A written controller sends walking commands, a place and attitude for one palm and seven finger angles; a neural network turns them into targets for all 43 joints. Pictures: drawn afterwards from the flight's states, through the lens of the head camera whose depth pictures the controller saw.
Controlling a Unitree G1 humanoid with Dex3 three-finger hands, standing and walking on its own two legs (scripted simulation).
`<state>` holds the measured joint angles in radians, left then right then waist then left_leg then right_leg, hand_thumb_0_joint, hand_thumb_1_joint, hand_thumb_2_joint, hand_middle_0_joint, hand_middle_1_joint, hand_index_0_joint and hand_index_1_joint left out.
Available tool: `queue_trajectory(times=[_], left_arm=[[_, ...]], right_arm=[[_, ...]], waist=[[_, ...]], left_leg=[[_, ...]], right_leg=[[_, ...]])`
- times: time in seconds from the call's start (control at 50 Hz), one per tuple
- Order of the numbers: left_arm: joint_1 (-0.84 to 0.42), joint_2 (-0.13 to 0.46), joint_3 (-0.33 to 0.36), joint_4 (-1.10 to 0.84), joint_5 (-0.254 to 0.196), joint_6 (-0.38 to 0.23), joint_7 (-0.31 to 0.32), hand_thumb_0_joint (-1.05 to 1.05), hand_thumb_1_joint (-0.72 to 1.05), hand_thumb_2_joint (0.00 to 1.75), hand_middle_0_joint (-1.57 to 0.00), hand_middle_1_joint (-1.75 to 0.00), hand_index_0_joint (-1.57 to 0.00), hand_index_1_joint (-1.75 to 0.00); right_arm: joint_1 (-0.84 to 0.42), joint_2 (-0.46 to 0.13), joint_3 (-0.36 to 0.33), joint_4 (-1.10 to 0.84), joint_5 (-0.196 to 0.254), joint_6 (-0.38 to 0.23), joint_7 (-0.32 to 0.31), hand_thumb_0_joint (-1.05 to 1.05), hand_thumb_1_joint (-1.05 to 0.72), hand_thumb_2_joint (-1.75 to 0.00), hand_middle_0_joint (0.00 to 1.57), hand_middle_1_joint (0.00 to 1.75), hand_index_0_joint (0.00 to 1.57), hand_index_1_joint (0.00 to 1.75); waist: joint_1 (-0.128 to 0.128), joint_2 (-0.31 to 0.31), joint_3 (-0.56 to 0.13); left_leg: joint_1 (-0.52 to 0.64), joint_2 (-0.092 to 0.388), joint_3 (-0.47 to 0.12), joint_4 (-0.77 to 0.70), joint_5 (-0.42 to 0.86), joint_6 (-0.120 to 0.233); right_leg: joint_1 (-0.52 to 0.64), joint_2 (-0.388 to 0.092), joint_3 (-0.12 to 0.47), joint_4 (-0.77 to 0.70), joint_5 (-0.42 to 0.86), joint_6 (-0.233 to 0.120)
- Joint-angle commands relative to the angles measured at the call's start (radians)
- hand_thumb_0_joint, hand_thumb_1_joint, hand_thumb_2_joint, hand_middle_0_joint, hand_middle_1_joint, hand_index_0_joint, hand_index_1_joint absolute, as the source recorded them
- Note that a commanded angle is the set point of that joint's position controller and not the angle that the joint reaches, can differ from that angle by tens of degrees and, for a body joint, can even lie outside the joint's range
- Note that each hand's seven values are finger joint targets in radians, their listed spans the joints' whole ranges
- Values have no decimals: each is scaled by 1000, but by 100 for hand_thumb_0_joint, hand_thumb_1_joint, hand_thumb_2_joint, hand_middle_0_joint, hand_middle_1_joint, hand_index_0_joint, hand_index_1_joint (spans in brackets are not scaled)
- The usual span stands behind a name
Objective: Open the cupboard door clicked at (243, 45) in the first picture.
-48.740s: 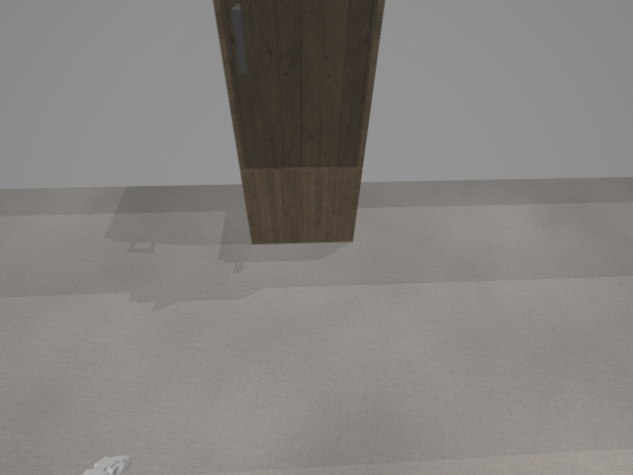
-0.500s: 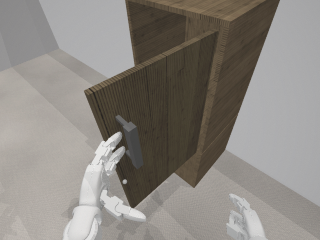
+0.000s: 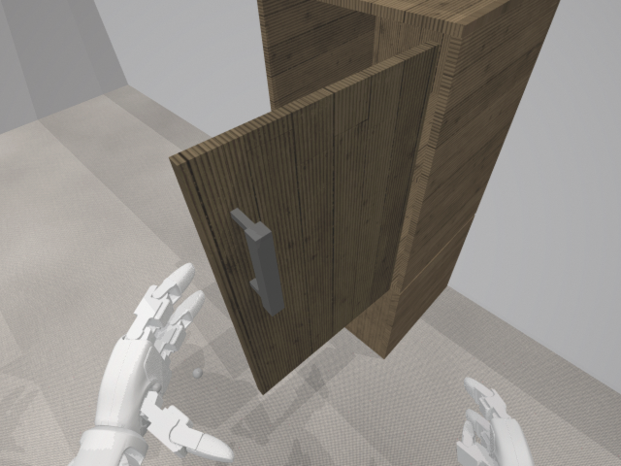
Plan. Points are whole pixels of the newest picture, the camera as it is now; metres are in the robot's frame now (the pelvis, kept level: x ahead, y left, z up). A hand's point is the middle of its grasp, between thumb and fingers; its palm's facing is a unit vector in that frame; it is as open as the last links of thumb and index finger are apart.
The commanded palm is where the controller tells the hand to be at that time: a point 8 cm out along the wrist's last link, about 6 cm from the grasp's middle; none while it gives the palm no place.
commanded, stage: draw the hand back to the body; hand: left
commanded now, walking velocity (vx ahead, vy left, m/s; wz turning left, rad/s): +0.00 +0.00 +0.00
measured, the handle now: (257, 264) +0.33 +0.10 +0.11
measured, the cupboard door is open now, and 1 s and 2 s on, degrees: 85 85 85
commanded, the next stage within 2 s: step back with the hand held close in 1.48 s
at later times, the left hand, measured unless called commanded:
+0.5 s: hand (108, 357) +0.19 +0.21 +0.14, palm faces +0.16 -0.96 -0.22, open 15.8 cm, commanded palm +0.15 +0.26 +0.15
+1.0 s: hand (37, 319) +0.21 +0.28 +0.17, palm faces +0.38 -0.84 -0.40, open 10.3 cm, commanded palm +0.16 +0.32 +0.19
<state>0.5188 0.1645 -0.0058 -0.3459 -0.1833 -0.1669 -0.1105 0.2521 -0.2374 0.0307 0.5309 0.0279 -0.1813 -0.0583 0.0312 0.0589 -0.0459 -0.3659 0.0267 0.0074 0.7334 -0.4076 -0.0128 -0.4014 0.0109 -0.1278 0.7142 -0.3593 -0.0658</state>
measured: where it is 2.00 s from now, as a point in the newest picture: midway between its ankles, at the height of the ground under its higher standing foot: outside the picture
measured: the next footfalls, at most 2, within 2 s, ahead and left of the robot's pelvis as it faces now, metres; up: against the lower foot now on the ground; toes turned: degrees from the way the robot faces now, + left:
none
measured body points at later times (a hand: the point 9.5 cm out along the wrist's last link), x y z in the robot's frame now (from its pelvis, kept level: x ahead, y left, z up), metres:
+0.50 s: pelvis +0.00 +0.03 +0.01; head -0.02 +0.02 +0.46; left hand +0.18 +0.26 +0.15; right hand +0.20 -0.17 -0.05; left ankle -0.02 +0.13 -0.71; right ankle +0.01 -0.07 -0.71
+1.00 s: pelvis +0.01 +0.04 +0.03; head +0.00 +0.02 +0.48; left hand +0.18 +0.32 +0.20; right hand +0.19 -0.18 -0.06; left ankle -0.02 +0.13 -0.71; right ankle +0.01 -0.07 -0.71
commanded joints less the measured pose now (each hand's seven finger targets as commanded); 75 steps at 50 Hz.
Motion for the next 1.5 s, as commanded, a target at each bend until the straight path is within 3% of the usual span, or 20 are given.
queue_trajectory(times=[0.0,0.06,0.14,0.2,0.28,0.38,0.4,0.42,0.46,0.54,0.62,0.7,0.76,0.78,0.92,1.08,1.16,1.34,1.38,1.48], left_arm=[[-66,92,102,-274,-24,-51,26,0,-50,30,-15,-30,-15,-30],[-52,86,107,-262,-41,-22,16,0,-50,30,-15,-30,-15,-30],[-66,94,106,-272,-46,29,-4,0,-50,30,-15,-30,-15,-30],[-78,104,112,-313,-38,61,-8,0,-50,30,-15,-30,-15,-30],[-66,155,193,-336,-52,84,-6,0,-50,30,-15,-30,-15,-30],[-115,144,191,-354,-73,97,-23,0,-32,37,-16,-30,-16,-30],[-152,293,215,-407,81,66,94,0,-29,39,-16,-30,-16,-30],[-87,218,195,-351,91,70,143,0,-26,40,-16,-30,-16,-30],[-81,172,148,-341,115,68,175,0,-18,43,-16,-30,-16,-30],[-54,206,179,-340,140,47,213,0,-5,50,-17,-30,-17,-30],[-46,252,248,-349,146,35,235,0,9,55,-17,-30,-17,-30],[-56,272,293,-350,147,29,247,0,23,62,-18,-30,-18,-30],[-54,273,312,-328,146,27,248,0,34,66,-18,-30,-18,-30],[-65,273,314,-338,148,25,247,0,37,68,-18,-30,-18,-30],[-91,312,388,-290,142,22,255,0,62,78,-19,-30,-19,-30],[-139,372,485,-273,128,8,262,0,90,90,-20,-30,-20,-30],[-123,307,415,-233,128,16,249,0,90,90,-20,-30,-20,-30],[-144,372,469,-259,130,4,258,0,90,90,-20,-30,-20,-30],[-145,362,463,-262,130,2,257,0,90,90,-20,-30,-20,-30],[-138,340,443,-231,126,2,253,0,90,90,-20,-30,-20,-30]], right_arm=[[-115,-70,-27,-178,5,-89,-2,0,-90,-90,20,30,20,30],[-120,-74,-25,-174,10,-94,-4,0,-90,-90,20,30,20,30],[-127,-85,-22,-172,14,-100,-9,0,-90,-90,20,30,20,30],[-121,-85,-19,-175,14,-103,-12,0,-90,-90,20,30,20,30],[-120,-81,-17,-166,14,-99,-16,0,-90,-90,20,30,20,30],[-129,-87,-11,-156,18,-103,-19,0,-90,-90,20,30,20,30],[-133,-84,-16,-152,-7,-94,-32,0,-90,-90,20,30,20,30],[-124,-71,-13,-144,-16,-88,-34,0,-90,-90,20,30,20,30],[-130,-75,-11,-135,-19,-79,-29,0,-90,-90,20,30,20,30],[-144,-81,-15,-118,-27,-60,-20,0,-90,-90,20,30,20,30],[-153,-79,-21,-113,-30,-40,-21,0,-90,-90,20,30,20,30],[-160,-79,-26,-98,-32,-27,-22,0,-90,-90,20,30,20,30],[-161,-81,-31,-88,-31,-16,-18,0,-90,-90,20,30,20,30],[-162,-84,-33,-85,-30,-13,-16,0,-90,-90,20,30,20,30],[-169,-89,-44,-69,-29,6,-15,0,-90,-90,20,30,20,30],[-180,-86,-50,-52,-29,18,-18,0,-90,-90,20,30,20,30],[-180,-94,-54,-47,-27,21,-9,0,-90,-90,20,30,20,30],[-195,-87,-56,-48,-29,23,-16,0,-90,-90,20,30,20,30],[-196,-82,-54,-47,-28,20,-15,0,-90,-90,20,30,20,30],[-198,-82,-56,-42,-27,18,-15,0,-90,-90,20,30,20,30]], waist=[[17,-49,-116],[17,-85,-94],[18,-72,-51],[19,-43,-57],[32,-57,-75],[22,-6,-47],[35,1,-25],[23,-21,20],[15,-25,36],[27,28,6],[34,-26,-14],[36,14,-16],[36,-1,-2],[35,31,-8],[42,-15,2],[48,30,-18],[35,-1,18],[49,10,-8],[47,31,2],[40,-1,32]], left_leg=[[-20,-39,-15,-95,174,36],[-18,-34,-20,-117,184,35],[0,-30,-25,-143,180,38],[29,-27,-31,-165,189,35],[43,-26,-34,-175,222,31],[72,-23,-44,-195,222,22],[59,-14,-34,-232,200,32],[63,-16,-32,-242,184,29],[89,-9,-38,-259,193,29],[133,4,-42,-308,266,21],[159,7,-38,-339,303,18],[192,8,-33,-352,368,12],[204,13,-31,-357,425,7],[218,13,-29,-358,442,4],[229,14,-27,-378,436,4],[255,9,-13,-382,456,9],[259,12,-8,-383,464,17],[260,-2,-5,-388,404,25],[258,-3,-2,-390,384,25],[263,-1,4,-390,352,32]], right_leg=[[131,-50,153,-182,121,58],[135,-39,126,-179,151,59],[117,-27,98,-183,144,55],[113,-21,75,-175,157,52],[141,-17,65,-175,194,50],[130,-9,51,-185,189,48],[186,-25,103,-236,170,37],[178,-29,97,-262,140,36],[180,-30,93,-270,136,35],[248,-29,86,-271,196,31],[298,-24,87,-289,227,33],[325,-26,92,-306,273,32],[337,-24,92,-315,305,34],[336,-24,94,-318,310,35],[352,-18,93,-336,308,37],[380,-25,105,-356,352,35],[359,-25,103,-371,356,43],[382,-27,113,-387,330,39],[372,-28,116,-393,313,40],[345,-27,121,-414,284,44]])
